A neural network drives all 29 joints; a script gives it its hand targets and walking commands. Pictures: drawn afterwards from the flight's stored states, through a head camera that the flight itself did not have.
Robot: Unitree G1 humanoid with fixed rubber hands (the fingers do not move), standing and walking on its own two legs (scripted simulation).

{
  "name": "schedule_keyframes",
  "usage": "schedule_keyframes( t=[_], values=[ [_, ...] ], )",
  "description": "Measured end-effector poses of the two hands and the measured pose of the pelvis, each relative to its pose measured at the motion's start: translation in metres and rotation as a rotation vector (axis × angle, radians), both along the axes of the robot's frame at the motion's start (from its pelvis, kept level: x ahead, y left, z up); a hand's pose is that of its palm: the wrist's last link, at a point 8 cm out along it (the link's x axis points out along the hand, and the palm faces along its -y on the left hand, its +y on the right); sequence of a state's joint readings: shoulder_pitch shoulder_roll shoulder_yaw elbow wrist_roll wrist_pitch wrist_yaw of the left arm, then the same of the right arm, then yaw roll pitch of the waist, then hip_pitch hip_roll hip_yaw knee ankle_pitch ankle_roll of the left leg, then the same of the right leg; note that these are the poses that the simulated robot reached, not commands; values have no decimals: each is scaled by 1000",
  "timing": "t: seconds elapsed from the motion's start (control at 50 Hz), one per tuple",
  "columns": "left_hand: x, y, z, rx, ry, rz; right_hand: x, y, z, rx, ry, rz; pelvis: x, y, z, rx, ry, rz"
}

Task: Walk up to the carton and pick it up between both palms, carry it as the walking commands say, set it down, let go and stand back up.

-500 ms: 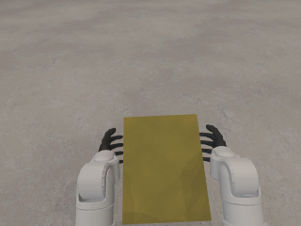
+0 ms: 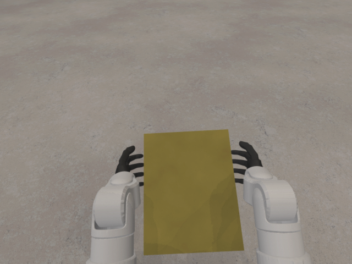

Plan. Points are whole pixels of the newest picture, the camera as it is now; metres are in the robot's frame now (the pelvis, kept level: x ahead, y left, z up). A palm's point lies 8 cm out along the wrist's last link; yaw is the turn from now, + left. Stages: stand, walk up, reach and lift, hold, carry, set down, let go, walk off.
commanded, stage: carry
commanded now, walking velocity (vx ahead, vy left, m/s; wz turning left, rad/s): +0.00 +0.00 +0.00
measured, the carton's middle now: (188, 189) +0.31 +0.00 +0.00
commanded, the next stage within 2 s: none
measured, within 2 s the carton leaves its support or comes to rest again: neither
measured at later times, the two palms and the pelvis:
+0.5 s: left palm (125, 173) +0.30 +0.14 +0.09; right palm (249, 169) +0.30 -0.13 +0.10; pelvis +0.02 +0.00 +0.00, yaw +0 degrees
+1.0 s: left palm (123, 173) +0.30 +0.14 +0.09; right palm (247, 169) +0.30 -0.12 +0.09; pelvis +0.02 +0.01 +0.00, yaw +0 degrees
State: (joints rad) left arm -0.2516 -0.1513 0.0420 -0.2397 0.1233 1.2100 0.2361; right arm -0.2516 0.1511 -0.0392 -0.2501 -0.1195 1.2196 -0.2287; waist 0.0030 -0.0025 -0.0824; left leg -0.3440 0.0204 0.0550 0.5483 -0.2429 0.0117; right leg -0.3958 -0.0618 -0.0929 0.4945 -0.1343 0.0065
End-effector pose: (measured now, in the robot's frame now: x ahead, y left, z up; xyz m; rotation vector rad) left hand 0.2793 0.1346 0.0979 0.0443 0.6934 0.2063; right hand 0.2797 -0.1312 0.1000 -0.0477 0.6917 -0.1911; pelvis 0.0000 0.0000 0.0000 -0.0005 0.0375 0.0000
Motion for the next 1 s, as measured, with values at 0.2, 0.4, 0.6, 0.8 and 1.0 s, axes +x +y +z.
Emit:
schedule_keyframes(
  t=[0.2,0.4,0.6,0.8,1.0],
  values=[
    [10,1,-2,-1,-4,-7,9,1,-2,3,-4,-1,9,2,0,-5,-2,-1],
    [17,2,-4,-1,-5,-11,14,2,-4,3,-6,-2,15,3,1,-7,-4,-1],
    [19,4,-5,-3,-9,-11,18,3,-5,2,-8,-1,17,5,0,-7,-5,-1],
    [20,6,-5,-5,-12,-9,19,5,-6,2,-11,0,19,6,0,-7,-6,-1],
    [21,7,-5,-6,-14,-8,19,6,-6,3,-11,1,20,7,0,-7,-7,0]
  ],
)
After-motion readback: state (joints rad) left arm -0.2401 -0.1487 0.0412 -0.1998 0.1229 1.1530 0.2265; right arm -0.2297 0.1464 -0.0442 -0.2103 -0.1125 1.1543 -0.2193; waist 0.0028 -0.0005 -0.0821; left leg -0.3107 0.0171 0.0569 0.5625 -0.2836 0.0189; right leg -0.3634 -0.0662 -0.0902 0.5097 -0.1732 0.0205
